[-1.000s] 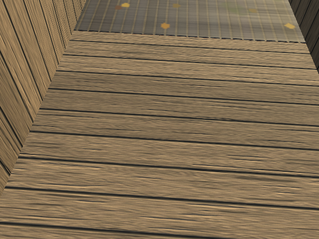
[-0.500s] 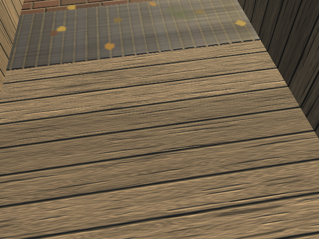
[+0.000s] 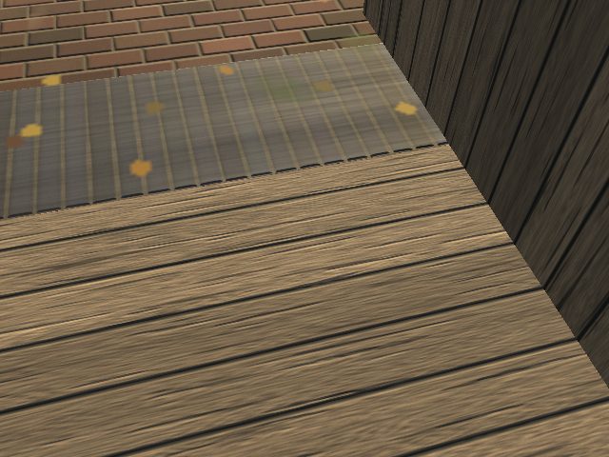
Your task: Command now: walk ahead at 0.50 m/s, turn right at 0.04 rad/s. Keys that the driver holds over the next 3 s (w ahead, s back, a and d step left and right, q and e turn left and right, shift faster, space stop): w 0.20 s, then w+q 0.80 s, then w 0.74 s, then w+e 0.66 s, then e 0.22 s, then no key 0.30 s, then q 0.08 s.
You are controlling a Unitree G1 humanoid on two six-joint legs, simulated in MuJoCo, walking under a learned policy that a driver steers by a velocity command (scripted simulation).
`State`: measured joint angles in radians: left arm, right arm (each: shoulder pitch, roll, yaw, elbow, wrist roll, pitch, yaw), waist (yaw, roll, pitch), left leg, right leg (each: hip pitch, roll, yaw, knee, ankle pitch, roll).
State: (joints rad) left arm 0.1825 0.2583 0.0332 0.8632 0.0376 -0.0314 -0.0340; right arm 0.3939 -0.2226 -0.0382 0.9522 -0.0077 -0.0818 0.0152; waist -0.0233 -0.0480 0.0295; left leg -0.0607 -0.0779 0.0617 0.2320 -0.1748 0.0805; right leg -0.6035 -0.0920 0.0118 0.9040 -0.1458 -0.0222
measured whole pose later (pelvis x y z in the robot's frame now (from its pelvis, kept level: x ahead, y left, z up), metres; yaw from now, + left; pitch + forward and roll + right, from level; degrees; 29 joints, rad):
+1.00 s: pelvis +0.52 +0.04 -0.01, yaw +24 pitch +0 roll +0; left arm 0.16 0.25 0.05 0.81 0.04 -0.05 -0.01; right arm 0.30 -0.27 -0.08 0.92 0.00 -0.04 0.00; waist -0.01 -0.02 0.06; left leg -0.18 -0.14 0.00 0.36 -0.19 0.15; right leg -0.57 -0.13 0.03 1.08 -0.28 0.04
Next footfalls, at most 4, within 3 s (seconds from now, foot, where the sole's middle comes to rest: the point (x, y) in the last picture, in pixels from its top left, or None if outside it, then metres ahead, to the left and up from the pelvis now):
0.22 right None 0.29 -0.12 -0.79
0.78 left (262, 440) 0.54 0.09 -0.79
1.32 right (271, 301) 0.90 0.07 -0.79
1.84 left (158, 258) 1.04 0.38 -0.79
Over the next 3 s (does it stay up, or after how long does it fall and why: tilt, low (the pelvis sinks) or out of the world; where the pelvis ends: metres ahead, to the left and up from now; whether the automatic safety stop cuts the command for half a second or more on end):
stays up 1.40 0.38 -0.01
